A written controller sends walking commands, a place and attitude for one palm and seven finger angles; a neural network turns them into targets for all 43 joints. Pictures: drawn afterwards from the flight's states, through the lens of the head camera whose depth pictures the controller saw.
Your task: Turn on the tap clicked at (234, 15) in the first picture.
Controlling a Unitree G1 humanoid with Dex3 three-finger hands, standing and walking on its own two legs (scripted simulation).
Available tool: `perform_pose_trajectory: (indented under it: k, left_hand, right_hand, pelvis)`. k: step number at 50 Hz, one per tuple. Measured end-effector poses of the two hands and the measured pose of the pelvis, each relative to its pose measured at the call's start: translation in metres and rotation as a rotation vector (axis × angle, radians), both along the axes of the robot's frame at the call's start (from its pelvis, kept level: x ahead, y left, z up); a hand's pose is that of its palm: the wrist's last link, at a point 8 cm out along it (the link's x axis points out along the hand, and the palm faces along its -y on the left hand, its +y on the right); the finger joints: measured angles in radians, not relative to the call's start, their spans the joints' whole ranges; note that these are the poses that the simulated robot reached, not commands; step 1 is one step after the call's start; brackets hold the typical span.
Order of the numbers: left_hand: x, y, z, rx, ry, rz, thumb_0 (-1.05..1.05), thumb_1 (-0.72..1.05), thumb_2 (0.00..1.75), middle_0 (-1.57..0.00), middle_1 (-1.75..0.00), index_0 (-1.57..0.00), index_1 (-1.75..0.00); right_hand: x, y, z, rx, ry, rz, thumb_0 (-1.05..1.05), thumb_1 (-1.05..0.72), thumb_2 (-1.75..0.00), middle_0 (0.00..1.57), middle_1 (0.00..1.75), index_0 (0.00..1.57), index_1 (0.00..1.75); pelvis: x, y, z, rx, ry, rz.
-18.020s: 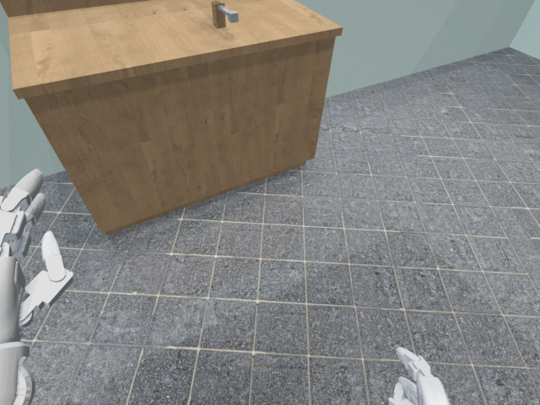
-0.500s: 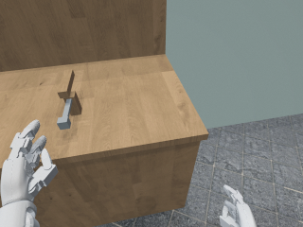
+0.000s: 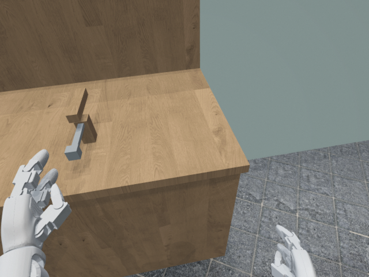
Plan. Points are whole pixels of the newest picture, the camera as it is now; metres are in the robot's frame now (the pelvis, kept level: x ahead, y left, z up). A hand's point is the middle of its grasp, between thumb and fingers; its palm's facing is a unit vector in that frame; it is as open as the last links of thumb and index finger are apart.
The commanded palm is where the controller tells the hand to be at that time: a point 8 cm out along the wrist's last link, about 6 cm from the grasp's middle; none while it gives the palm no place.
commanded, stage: turn the palm inward beside the body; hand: left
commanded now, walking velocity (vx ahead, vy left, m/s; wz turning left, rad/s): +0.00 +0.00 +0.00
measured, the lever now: (73, 152) +0.35 +0.33 +0.10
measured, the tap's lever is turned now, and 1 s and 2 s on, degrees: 0 0 0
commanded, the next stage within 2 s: reach beside the lever's end, fingers flat in 0.08 s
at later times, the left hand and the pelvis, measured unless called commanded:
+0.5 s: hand (61, 200) +0.20 +0.25 +0.15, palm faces +0.49 -0.87 -0.11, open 7.4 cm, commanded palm +0.16 +0.29 +0.15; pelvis +0.00 +0.00 +0.00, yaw +0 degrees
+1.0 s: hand (62, 186) +0.23 +0.27 +0.13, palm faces +0.50 -0.86 -0.10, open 7.5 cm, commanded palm +0.20 +0.32 +0.13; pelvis +0.00 +0.01 +0.00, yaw -1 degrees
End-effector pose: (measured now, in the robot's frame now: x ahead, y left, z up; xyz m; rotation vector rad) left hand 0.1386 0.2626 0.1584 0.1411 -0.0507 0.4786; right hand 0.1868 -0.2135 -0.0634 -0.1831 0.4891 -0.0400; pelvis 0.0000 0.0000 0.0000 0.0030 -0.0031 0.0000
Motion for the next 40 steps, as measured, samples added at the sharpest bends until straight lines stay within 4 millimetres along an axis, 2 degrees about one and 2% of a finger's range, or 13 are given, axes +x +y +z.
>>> perform_pose_trajectory:
  k: [12,20,29,35,40]
  left_hand:
    - [0.003,-0.001,-0.002,-0.006,0.004,0.0,0.02,0.9,0.9,-0.21,-0.3,-0.2,-0.3]
    - [0.008,0.013,-0.006,-0.007,0.007,0.025,0.02,0.9,0.9,-0.21,-0.3,-0.2,-0.3]
    - [0.023,0.025,-0.011,-0.021,0.004,0.023,0.02,0.9,0.9,-0.21,-0.3,-0.2,-0.3]
    - [0.036,0.025,-0.013,-0.023,0.002,0.009,0.02,0.9,0.9,-0.2,-0.29,-0.2,-0.3]
    - [0.04,0.026,-0.017,-0.03,0.012,0.006,0.02,0.9,0.9,-0.2,-0.29,-0.2,-0.29]
  right_hand:
    - [0.001,-0.004,-0.001,-0.001,0.007,-0.008,0.01,-0.9,-0.9,0.2,0.3,0.2,0.3]
    - [-0.002,-0.005,-0.003,-0.007,0.022,-0.017,0.01,-0.9,-0.9,0.2,0.3,0.2,0.3]
    - [-0.009,-0.003,-0.004,-0.017,0.04,-0.033,0.01,-0.9,-0.9,0.2,0.3,0.2,0.3]
    - [-0.012,0.0,-0.005,-0.016,0.051,-0.04,0.01,-0.9,-0.9,0.2,0.3,0.2,0.3]
    - [-0.015,0.002,-0.004,-0.015,0.063,-0.048,0.01,-0.9,-0.9,0.21,0.3,0.2,0.3]
  pelvis:
    - [0.004,-0.002,0.001,0.003,0.005,0.0]
    - [0.002,-0.001,0.001,0.002,0.005,0.0]
    - [-0.002,0.003,0.002,-0.001,0.006,-0.001]
    - [-0.002,0.008,0.003,0.0,0.011,-0.008]
    - [-0.001,0.011,0.004,0.001,0.014,-0.016]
